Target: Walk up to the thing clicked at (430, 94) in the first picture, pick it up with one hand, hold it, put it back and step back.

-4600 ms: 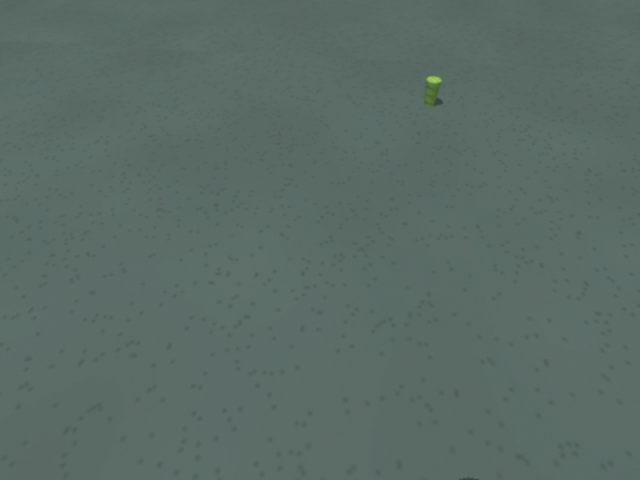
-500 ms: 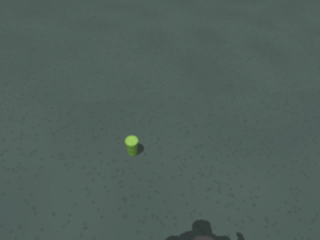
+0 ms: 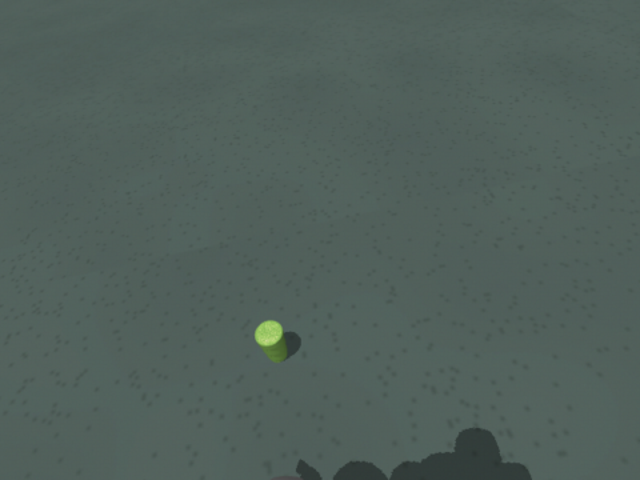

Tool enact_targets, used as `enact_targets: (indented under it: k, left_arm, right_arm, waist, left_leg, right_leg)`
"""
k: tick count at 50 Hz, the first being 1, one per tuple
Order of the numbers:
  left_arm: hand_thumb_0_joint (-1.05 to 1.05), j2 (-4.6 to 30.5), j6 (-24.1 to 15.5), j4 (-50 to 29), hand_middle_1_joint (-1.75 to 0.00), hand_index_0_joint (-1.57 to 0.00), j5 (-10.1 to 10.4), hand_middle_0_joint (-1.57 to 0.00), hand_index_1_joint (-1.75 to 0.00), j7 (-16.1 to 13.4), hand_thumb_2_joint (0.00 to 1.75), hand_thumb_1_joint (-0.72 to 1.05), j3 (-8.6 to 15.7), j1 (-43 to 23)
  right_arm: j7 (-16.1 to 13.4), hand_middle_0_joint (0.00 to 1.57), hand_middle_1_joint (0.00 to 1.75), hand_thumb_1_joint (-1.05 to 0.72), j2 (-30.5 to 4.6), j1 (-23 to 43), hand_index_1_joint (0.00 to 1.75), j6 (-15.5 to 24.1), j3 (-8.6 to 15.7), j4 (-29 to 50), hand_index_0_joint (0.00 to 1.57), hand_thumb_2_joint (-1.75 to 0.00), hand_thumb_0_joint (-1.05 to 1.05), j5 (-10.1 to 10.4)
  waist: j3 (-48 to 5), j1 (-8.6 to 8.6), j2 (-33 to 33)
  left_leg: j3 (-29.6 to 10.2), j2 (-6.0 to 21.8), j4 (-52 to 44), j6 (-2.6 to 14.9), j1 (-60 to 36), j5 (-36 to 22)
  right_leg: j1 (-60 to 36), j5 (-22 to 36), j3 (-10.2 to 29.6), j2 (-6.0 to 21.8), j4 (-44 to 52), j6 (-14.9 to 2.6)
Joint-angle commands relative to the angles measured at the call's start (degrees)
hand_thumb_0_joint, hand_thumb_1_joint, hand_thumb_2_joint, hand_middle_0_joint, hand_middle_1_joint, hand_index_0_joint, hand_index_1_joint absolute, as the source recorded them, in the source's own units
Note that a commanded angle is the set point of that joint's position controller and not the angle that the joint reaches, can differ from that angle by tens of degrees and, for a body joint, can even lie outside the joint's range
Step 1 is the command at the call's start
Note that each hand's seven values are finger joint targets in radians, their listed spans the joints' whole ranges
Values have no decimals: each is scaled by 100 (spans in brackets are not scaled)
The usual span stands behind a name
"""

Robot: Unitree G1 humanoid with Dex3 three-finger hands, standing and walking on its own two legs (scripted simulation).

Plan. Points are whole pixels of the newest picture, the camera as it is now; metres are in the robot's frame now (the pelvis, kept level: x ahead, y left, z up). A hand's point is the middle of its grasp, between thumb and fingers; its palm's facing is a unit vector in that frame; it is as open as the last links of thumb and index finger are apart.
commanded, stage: walk up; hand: left
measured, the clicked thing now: (273, 343) +0.64 +0.29 -0.70
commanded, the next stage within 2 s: none
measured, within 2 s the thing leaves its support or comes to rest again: neither
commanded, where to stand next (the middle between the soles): +0.32 +0.08 m, yaw +0 degrees
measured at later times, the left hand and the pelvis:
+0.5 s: hand (125, 475) +0.17 +0.35 -0.16, palm faces -0.01 -0.94 -0.33, open 7.4 cm; pelvis +0.14 +0.08 -0.01, yaw +2 degrees
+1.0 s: hand (168, 377) +0.31 +0.31 -0.13, palm faces -0.03 -0.92 -0.40, open 7.3 cm; pelvis +0.23 +0.05 -0.01, yaw -1 degrees
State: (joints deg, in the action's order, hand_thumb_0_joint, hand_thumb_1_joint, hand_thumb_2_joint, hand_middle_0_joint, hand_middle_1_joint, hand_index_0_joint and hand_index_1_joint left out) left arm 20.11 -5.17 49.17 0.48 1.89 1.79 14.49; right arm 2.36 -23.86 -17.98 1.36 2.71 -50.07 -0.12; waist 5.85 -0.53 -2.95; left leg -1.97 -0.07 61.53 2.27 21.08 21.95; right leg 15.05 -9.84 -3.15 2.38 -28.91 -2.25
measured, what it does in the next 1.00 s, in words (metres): walks ahead: left foot, then right foot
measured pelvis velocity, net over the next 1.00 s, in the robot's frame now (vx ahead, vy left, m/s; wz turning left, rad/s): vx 0.23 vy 0.05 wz -0.01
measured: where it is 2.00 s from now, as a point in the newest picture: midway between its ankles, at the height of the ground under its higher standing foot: (342, 471)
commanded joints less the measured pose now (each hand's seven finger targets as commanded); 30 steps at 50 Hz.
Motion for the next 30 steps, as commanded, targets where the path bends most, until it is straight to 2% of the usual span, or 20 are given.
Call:
enact_targets:
  k: [1, 3, 5, 6, 8, 10, 12, 14, 15, 16, 17, 18, 19, 20, 21, 22, 23, 24, 25, 30]
  left_arm:
    - [0, 1666, -163, -290, -30, -20, -30, -20, -30, -149, 90, 90, 472, 387]
    - [0, 1685, -169, -366, -30, -20, -65, -20, -30, -140, 90, 90, 500, 329]
    - [0, 1740, -152, -415, -30, -20, -109, -20, -30, -135, 90, 90, 539, 262]
    - [0, 1789, -142, -437, -30, -20, -130, -20, -30, -129, 90, 90, 573, 246]
    - [0, 1823, -128, -436, -30, -20, -135, -20, -30, -109, 90, 90, 619, 320]
    - [0, 1855, -114, -376, -30, -20, -118, -20, -30, -100, 90, 90, 621, 503]
    - [0, 1929, -104, -420, -30, -20, -118, -20, -30, -90, 90, 90, 615, 409]
    - [0, 1982, -78, -453, -30, -20, -119, -20, -30, -86, 90, 90, 599, 182]
    - [0, 1976, -59, -493, -30, -20, -125, -20, -30, -85, 90, 90, 572, -39]
    - [0, 1805, -20, -477, -30, -20, -122, -20, -30, -82, 90, 90, 506, 31]
    - [0, 1499, 1, -476, -30, -20, -154, -20, -30, -72, 90, 90, 401, 288]
    - [0, 977, 29, -457, -30, -20, -81, -20, -30, -40, 90, 90, 241, 664]
    - [0, 1082, 85, -381, -30, -20, -44, -20, -30, -71, 90, 90, 266, 843]
    - [0, 1618, 128, -253, -30, -20, -78, -20, -30, -145, 90, 90, 400, 671]
    - [0, 1748, 122, -267, -30, -20, -89, -20, -30, -154, 90, 90, 376, 443]
    - [0, 1730, 110, -175, -30, -20, -52, -20, -30, -133, 90, 90, 387, 450]
    - [0, 1637, 119, -65, -30, -20, -18, -20, -30, -106, 90, 90, 384, 635]
    - [0, 1572, 147, 19, -30, -20, 15, -20, -30, -76, 90, 90, 382, 777]
    - [0, 1522, 176, 30, -30, -20, 7, -20, -30, -51, 90, 90, 360, 835]
    - [0, 1437, 241, -110, -30, -20, -74, -20, -30, 47, 90, 90, 353, 416]
  right_arm:
    - [33, 20, 30, -90, -929, -663, 30, 8, 365, 135, 20, -90, 0, -23]
    - [84, 20, 30, -90, -959, -471, 30, -19, 412, 158, 20, -90, 0, -37]
    - [122, 20, 30, -90, -1036, -201, 30, -13, 463, 209, 20, -90, 0, -75]
    - [143, 20, 30, -90, -1029, -135, 30, -1, 466, 237, 20, -90, 0, -104]
    - [186, 20, 30, -90, -1016, 118, 30, 41, 452, 302, 20, -90, 0, -163]
    - [206, 20, 30, -90, -1006, 338, 30, 90, 448, 362, 20, -90, 0, -199]
    - [215, 20, 30, -90, -1012, 365, 30, 146, 437, 368, 20, -90, 0, -196]
    - [202, 20, 30, -90, -1055, 131, 30, 199, 466, 296, 20, -90, 0, -184]
    - [179, 20, 30, -90, -1073, -222, 30, 228, 490, 201, 20, -90, 0, -184]
    - [134, 20, 30, -90, -1158, -489, 30, 269, 532, 83, 20, -90, 0, -199]
    - [57, 20, 30, -90, -1366, -1048, 30, 316, 596, -75, 20, -90, 0, -194]
    - [-20, 20, 30, -90, -1751, -1170, 30, 357, 684, -2, 20, -90, 0, -243]
    - [-48, 20, 30, -90, -1950, -853, 30, 392, 662, 244, 20, -90, 0, -198]
    - [-22, 20, 30, -90, -2009, -759, 30, 372, 678, 268, 20, -90, 0, -34]
    - [-49, 20, 30, -90, -1859, -627, 30, 353, 637, 275, 20, -90, 0, -19]
    - [-76, 20, 30, -90, -1618, -447, 30, 376, 541, 358, 20, -90, 0, -22]
    - [-106, 20, 30, -90, -1412, -323, 30, 415, 463, 411, 20, -90, 0, -42]
    - [-124, 20, 30, -90, -1388, -358, 30, 447, 435, 391, 20, -90, 0, -12]
    - [-138, 20, 30, -90, -1389, -367, 30, 466, 444, 401, 20, -90, 0, 2]
    - [-154, 20, 30, -90, -1451, -312, 30, 434, 483, 566, 20, -90, 0, -37]
  waist:
    - [-214, 64, 1089]
    - [-63, 57, 1130]
    - [143, 5, 1102]
    - [145, -12, 1136]
    - [113, -103, 1085]
    - [99, -215, 1001]
    - [-15, -180, 1006]
    - [-180, 21, 926]
    - [-301, 306, 814]
    - [-394, 417, 467]
    - [-735, 626, -430]
    - [-709, 554, -1852]
    - [-468, 364, -1417]
    - [-248, 398, -1017]
    - [45, 317, -631]
    - [81, 230, -391]
    - [-28, 141, -371]
    - [-86, 93, -542]
    - [-227, 92, -583]
    - [-23, 218, -650]
  left_leg:
    - [-246, 194, -168, -122, 669, -806]
    - [-252, 289, -510, -219, 836, -1053]
    - [-214, 410, -926, -315, 927, -1107]
    - [-164, 449, -1166, -339, 1004, -1081]
    - [-72, 592, -1715, -337, 1008, -1002]
    - [25, 670, -2158, -298, 857, -962]
    - [75, 688, -2472, -235, 467, -975]
    - [189, 656, -2697, -125, -168, -954]
    - [268, 617, -2951, -35, -774, -1109]
    - [422, 360, -3133, -36, -1273, -876]
    - [69, 379, -3454, 56, -2122, -247]
    - [-1739, 1420, -4372, 381, -2385, 938]
    - [-3375, 2202, -4945, 789, -2241, 1161]
    - [-3595, 2509, -4880, 1224, -1871, 1135]
    - [-3149, 2366, -4840, 1230, -1421, 616]
    - [-2325, 2049, -4740, 1087, -1325, -306]
    - [-1540, 1696, -4569, 793, -1401, -1259]
    - [-1146, 1602, -4467, 738, -1402, -1809]
    - [-904, 1511, -4400, 781, -1410, -2114]
    - [-625, 1528, -4796, 1077, -1248, -1048]
  right_leg:
    - [-396, 146, 1101, 1052, 1588, -545]
    - [-288, -556, 1009, 1078, 1856, -560]
    - [-16, -1556, 1068, 1158, 2080, -656]
    - [-107, -1786, 1109, 1226, 2070, -751]
    - [-282, -1854, 1101, 1324, 1927, -916]
    - [-339, -1785, 1031, 1312, 1749, -930]
    - [-222, -1867, 1086, 1384, 1555, -951]
    - [50, -1927, 1053, 1401, 1266, -923]
    - [344, -1864, 917, 1336, 863, -807]
    - [579, -1685, 694, 1047, 259, -686]
    - [908, -1078, 399, 701, -1136, -480]
    - [1754, -1507, -134, -48, -2769, -122]
    - [2509, -1930, 248, -560, -3416, -2]
    - [2469, -2097, 609, -163, -3757, -95]
    - [2421, -1809, 812, 11, -3835, -96]
    - [2181, -1515, 954, 61, -3692, -72]
    - [1951, -1214, 1060, 123, -3436, -51]
    - [1795, -1070, 942, 166, -3294, -13]
    - [1652, -901, 790, 145, -3190, 39]
    - [1690, -567, 557, 243, -2260, 261]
